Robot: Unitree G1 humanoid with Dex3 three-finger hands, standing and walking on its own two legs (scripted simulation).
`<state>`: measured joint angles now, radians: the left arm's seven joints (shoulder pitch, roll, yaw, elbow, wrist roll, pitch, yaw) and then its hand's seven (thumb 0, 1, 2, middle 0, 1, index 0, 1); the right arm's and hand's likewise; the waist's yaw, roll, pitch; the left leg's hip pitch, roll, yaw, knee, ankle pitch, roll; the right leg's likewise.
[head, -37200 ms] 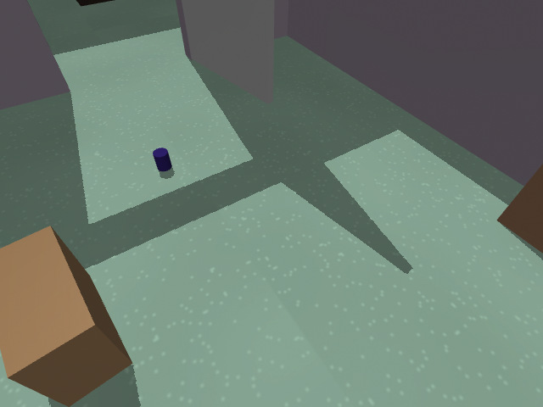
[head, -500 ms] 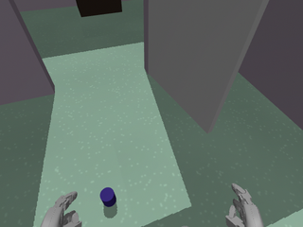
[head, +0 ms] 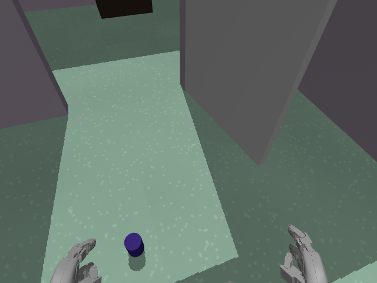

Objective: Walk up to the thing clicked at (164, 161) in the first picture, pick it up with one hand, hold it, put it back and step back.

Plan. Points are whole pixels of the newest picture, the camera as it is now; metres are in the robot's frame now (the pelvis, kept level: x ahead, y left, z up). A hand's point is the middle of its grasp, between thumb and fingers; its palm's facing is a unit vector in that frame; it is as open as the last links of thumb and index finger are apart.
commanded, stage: home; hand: left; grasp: from above
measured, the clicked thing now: (134, 245) +0.43 +0.23 -0.66
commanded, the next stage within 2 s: stand in 0.68 s
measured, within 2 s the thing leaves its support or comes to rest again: neither
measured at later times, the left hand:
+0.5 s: hand (97, 276) +0.17 +0.18 -0.04, palm faces +0.03 -0.98 -0.20, open 7.4 cm
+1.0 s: hand out of the picture +0.14 +0.23 -0.10, palm faces +0.02 -0.94 -0.33, open 7.4 cm
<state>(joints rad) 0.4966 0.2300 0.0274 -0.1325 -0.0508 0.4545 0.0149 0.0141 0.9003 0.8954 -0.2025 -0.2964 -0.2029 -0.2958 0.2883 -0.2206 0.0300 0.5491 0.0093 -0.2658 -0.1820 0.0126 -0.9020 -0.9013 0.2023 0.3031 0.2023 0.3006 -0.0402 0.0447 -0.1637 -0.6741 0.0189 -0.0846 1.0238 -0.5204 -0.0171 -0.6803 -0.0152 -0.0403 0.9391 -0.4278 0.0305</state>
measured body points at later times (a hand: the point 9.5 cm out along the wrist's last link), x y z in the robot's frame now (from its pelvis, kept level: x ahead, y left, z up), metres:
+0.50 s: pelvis +0.01 +0.00 +0.00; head +0.03 +0.01 +0.45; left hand +0.17 +0.23 -0.03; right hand +0.17 -0.24 -0.06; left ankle +0.00 +0.13 -0.68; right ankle +0.02 -0.14 -0.68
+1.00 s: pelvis +0.00 +0.01 +0.02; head +0.01 +0.02 +0.47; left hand +0.13 +0.28 -0.08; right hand +0.12 -0.27 -0.08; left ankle +0.00 +0.13 -0.68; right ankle +0.02 -0.14 -0.68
